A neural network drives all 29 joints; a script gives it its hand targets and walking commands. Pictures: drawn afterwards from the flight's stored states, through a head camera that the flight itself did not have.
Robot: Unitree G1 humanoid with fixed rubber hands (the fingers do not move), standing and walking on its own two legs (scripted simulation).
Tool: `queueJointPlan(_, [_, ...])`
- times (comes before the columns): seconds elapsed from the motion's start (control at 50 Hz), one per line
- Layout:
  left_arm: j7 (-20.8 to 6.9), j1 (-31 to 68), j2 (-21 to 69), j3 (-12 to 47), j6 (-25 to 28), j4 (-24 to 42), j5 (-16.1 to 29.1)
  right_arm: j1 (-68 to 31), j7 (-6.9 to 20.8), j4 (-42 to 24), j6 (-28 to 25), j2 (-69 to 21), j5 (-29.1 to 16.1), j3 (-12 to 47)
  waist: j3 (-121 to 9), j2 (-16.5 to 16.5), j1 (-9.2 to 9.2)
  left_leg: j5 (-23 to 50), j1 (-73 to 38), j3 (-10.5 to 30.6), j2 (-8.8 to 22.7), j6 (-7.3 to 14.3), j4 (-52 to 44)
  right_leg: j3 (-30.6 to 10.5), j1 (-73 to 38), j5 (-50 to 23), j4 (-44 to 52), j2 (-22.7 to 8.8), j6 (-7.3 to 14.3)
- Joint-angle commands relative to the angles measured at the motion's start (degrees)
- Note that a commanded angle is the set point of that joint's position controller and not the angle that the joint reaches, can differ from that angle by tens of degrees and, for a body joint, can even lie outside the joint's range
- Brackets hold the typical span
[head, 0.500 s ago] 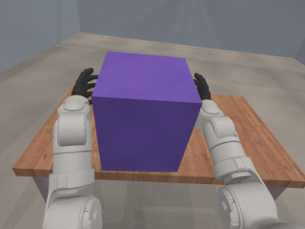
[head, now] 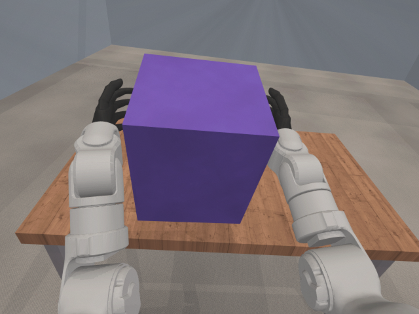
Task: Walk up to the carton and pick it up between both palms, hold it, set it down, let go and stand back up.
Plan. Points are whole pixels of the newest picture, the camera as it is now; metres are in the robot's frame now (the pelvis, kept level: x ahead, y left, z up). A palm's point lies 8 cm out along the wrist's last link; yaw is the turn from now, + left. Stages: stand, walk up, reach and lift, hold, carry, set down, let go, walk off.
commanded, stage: hold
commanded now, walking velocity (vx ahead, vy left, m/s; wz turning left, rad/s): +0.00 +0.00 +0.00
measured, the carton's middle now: (195, 144) +0.39 +0.01 +0.20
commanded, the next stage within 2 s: none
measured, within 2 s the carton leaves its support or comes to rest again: neither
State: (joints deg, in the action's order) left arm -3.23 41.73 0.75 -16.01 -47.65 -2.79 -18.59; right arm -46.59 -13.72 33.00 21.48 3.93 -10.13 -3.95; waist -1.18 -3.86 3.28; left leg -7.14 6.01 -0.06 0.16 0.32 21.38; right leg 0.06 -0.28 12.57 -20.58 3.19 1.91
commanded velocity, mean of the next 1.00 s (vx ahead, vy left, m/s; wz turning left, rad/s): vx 0.00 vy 0.00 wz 0.00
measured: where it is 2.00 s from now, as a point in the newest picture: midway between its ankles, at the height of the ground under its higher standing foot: outside the picture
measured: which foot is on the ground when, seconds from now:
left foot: down 0.00-1.00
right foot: down 0.00-1.00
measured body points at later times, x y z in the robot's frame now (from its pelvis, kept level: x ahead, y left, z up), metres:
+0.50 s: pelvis -0.01 +0.00 +0.00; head -0.08 +0.03 +0.44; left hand +0.36 +0.16 +0.24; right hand +0.37 -0.14 +0.23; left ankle +0.06 +0.11 -0.74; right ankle +0.00 -0.09 -0.74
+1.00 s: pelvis +0.00 +0.00 +0.00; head -0.07 +0.03 +0.44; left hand +0.37 +0.16 +0.26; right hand +0.39 -0.14 +0.25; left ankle +0.06 +0.11 -0.74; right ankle +0.00 -0.09 -0.74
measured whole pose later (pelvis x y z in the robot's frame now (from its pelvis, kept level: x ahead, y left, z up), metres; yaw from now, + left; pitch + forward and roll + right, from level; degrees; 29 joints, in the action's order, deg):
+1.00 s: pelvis +0.00 +0.00 +0.00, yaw +0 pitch -8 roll +0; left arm -3.4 41.8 0.8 -16.2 -47.7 -3.3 -18.9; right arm -46.8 -13.8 33.4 21.7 4.0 -10.4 -3.7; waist -1.2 -3.8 3.3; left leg -7.2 5.9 -0.1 0.2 0.3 21.4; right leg 0.1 -0.4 12.6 -20.6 3.2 1.9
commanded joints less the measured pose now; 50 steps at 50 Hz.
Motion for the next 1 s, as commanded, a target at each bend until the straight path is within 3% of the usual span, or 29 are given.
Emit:
queueJointPlan(0.0, [-9.5, 27.9, 25.6, 18.6, -0.3, 0.2, 4.5, -40.6, 7.1, -14.0, 0.1, -27.3, -6.2, 16.2, -12.4, 3.5, 3.16, 2.2, -13.7, -1.8, -0.9, 1.5, -5.4, 3.2, 2.9, -7.7, 7.5, -1.6, -4.9])
queueJointPlan(0.1, [-7.1, 35.5, 32.6, 29.4, 3.4, 11.6, 12.7, -46.9, 6.1, -29.4, -2.8, -32.4, -11.4, 23.2, -29.9, 6.1, 3.50, 18.7, -20.0, -0.1, -1.1, -1.3, 0.4, 3.5, 0.6, -24.2, 4.2, -0.4, -5.7])
queueJointPlan(0.16, [-6.1, 31.6, 31.7, 29.7, 3.2, 12.0, 12.4, -44.7, 5.2, -31.9, -2.3, -31.9, -12.2, 25.6, -30.6, 5.9, 2.69, 21.9, -22.1, 0.5, -1.3, -1.4, 1.7, 3.3, 0.4, -28.8, 3.8, -0.4, -6.4])
queueJointPlan(0.2, [-6.8, 26.8, 28.8, 25.4, 1.4, 7.8, 8.7, -41.4, 5.2, -27.2, -0.7, -29.4, -10.7, 24.1, -23.2, 5.0, 2.02, 16.4, -19.8, -0.1, -1.5, -0.5, -0.1, 3.1, 0.8, -25.4, 4.8, -0.8, -6.3])
queueJointPlan(0.28, [-10.1, 23.2, 24.4, 16.8, -1.8, 0.3, 2.5, -38.5, 6.3, -15.6, 1.9, -25.4, -6.3, 17.8, -9.7, 3.0, 2.04, 2.5, -14.5, -1.6, -1.2, 1.8, -5.5, 3.2, 2.6, -11.1, 7.5, -1.7, -5.3])
queueJointPlan(0.34, [-10.9, 28.8, 26.1, 18.6, -0.5, 2.8, 4.2, -41.4, 7.2, -16.7, 0.8, -27.0, -6.2, 16.5, -11.8, 3.1, 2.55, 1.2, -12.9, -2.0, -0.7, 1.7, -5.8, 3.3, 3.1, -6.5, 7.4, -1.5, -4.7])
queueJointPlan(0.4, [-8.8, 37.9, 31.2, 25.4, 3.0, 7.8, 9.7, -47.9, 7.9, -22.8, -2.1, -31.2, -7.8, 18.5, -21.1, 5.3, 2.71, 5.6, -14.2, -1.3, -0.5, 0.3, -3.9, 3.8, 3.9, -9.1, 5.9, -0.7, -4.3])
queueJointPlan(0.46, [-6.2, 40.3, 33.4, 28.7, 5.0, 7.8, 12.6, -50.7, 8.2, -25.3, -3.8, -33.4, -8.4, 20.3, -26.6, 6.1, 2.19, 7.6, -16.9, -0.5, -0.2, -0.3, -2.3, 3.7, 6.0, -9.9, 5.7, -0.8, -4.4])
queueJointPlan(0.52, [-5.8, 36.3, 30.9, 25.3, 4.1, 2.5, 9.9, -48.1, 8.4, -20.9, -3.3, -32.1, -6.4, 18.7, -21.9, 4.9, 1.78, 2.8, -15.4, -0.8, -0.2, 0.9, -3.6, 3.2, 6.8, -5.7, 6.8, -1.4, -4.4])
queueJointPlan(0.58, [-7.3, 32.7, 26.6, 18.4, 2.1, -4.0, 4.8, -44.4, 9.1, -12.2, -1.9, -28.8, -3.5, 14.1, -12.6, 3.6, 1.61, -5.6, -11.2, -1.8, -0.2, 2.5, -6.7, 3.2, 7.0, 3.3, 8.2, -1.9, -3.9])
queueJointPlan(0.62, [-8.2, 33.6, 25.7, 16.5, 1.6, -5.7, 3.8, -44.1, 9.7, -9.6, -1.5, -27.7, -2.9, 12.1, -9.5, 3.7, 1.65, -9.3, -9.2, -2.0, 0.2, 2.9, -8.1, 3.6, 7.5, 7.6, 8.5, -1.6, -3.5])
queueJointPlan(0.7, [-7.6, 39.9, 29.6, 21.3, 3.8, -1.8, 8.3, -49.4, 10.0, -14.2, -3.6, -30.5, -4.1, 12.6, -16.3, 5.0, 2.57, -7.0, -9.6, -1.4, 0.5, 1.7, -7.2, 3.8, 7.2, 4.1, 7.4, -1.1, -3.4])
queueJointPlan(0.8, [-4.1, 42.4, 34.3, 29.9, 6.7, 5.6, 14.5, -52.4, 8.8, -24.2, -5.8, -35.0, -8.0, 19.6, -30.0, 6.4, 2.56, 6.5, -17.8, -0.1, 0.0, -0.2, -2.0, 3.4, 7.5, -8.9, 6.1, -1.1, -4.2])
queueJointPlan(0.86, [-4.6, 34.7, 31.2, 26.6, 4.3, 2.2, 11.0, -47.1, 7.6, -21.9, -3.9, -32.4, -7.6, 19.8, -25.3, 5.0, 2.49, 8.1, -18.2, -0.3, -0.5, 0.4, -1.7, 3.0, 6.0, -11.9, 6.6, -1.3, -4.8])
queueJointPlan(0.92, [-7.2, 27.9, 26.0, 19.3, 0.9, -2.7, 5.0, -41.3, 7.2, -13.7, -1.0, -27.9, -5.5, 16.4, -14.5, 3.5, 2.58, 2.2, -14.6, -1.3, -0.9, 1.8, -4.5, 2.8, 4.6, -7.2, 7.8, -1.9, -5.0])
queueJointPlan(0.98, [-9.3, 27.3, 25.3, 18.3, -0.3, -0.8, 4.2, -40.2, 7.0, -13.5, 0.1, -27.2, -6.0, 16.1, -12.4, 3.4, 3.19, 2.1, -14.0, -1.7, -1.0, 1.6, -5.4, 3.1, 3.0, -7.7, 7.7, -1.7, -4.9])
